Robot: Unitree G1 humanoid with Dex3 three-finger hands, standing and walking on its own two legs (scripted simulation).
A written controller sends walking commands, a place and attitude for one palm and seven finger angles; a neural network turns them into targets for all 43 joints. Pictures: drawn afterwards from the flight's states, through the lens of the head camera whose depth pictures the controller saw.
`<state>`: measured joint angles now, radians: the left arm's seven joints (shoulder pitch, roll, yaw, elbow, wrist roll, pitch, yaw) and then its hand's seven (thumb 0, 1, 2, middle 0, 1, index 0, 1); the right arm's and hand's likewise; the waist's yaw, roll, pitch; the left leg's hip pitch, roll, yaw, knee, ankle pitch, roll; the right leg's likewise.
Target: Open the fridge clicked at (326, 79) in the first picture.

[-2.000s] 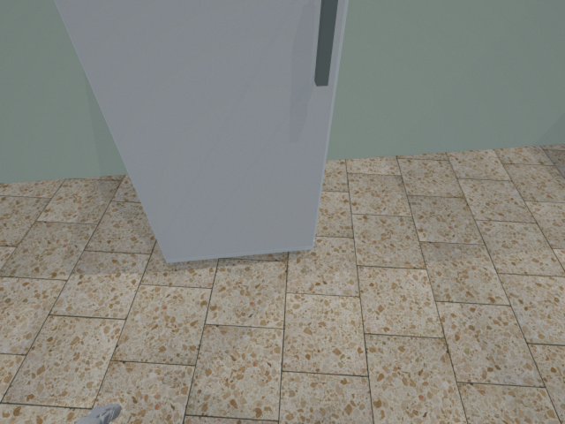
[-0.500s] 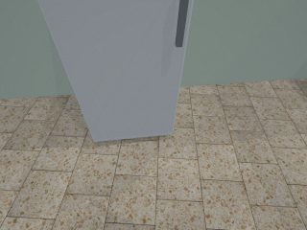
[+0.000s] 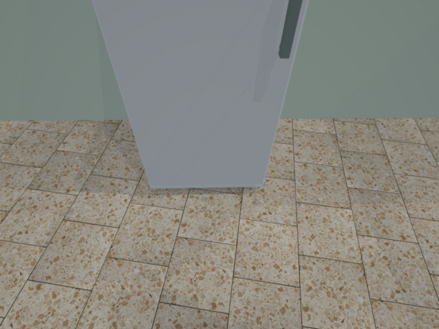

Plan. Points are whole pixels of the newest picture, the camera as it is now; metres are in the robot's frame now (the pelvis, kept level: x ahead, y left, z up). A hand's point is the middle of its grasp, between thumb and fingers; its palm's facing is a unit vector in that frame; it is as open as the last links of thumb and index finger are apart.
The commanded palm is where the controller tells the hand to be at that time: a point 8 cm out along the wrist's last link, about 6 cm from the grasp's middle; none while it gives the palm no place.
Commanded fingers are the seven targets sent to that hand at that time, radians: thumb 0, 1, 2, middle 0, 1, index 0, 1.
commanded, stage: take the last steps up to it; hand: right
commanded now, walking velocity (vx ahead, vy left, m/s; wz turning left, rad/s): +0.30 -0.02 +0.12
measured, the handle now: (292, 3) +0.88 -0.14 +0.21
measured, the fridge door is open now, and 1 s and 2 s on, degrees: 0 0 0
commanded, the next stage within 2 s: come to a stop and stand still in 1.04 s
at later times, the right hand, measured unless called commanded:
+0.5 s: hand out of the picture +0.12 -0.17 -0.17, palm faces +0.03 +0.98 -0.20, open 7.3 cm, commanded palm none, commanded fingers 0.00 -0.90 -0.90 0.20 0.30 0.20 0.30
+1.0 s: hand (326, 261) +0.32 -0.24 -0.17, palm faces -0.03 +0.99 -0.17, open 7.3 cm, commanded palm none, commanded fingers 0.00 -0.90 -0.90 0.20 0.30 0.20 0.30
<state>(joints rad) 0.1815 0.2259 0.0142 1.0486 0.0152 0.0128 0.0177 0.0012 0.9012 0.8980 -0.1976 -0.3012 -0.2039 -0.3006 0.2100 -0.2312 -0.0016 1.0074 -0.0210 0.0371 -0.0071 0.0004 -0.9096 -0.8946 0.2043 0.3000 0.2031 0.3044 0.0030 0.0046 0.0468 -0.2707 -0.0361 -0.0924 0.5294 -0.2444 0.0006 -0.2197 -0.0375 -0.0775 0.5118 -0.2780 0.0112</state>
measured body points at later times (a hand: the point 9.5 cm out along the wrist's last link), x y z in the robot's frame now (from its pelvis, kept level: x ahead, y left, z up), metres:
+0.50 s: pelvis +0.10 +0.00 -0.01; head +0.10 +0.01 +0.44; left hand +0.02 +0.22 -0.17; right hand +0.12 -0.23 -0.16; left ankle +0.08 +0.10 -0.74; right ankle +0.03 -0.11 -0.68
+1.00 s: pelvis +0.28 -0.06 +0.01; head +0.29 -0.08 +0.46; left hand +0.28 +0.17 -0.14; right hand +0.32 -0.29 -0.16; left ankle +0.29 +0.07 -0.67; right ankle +0.28 -0.14 -0.74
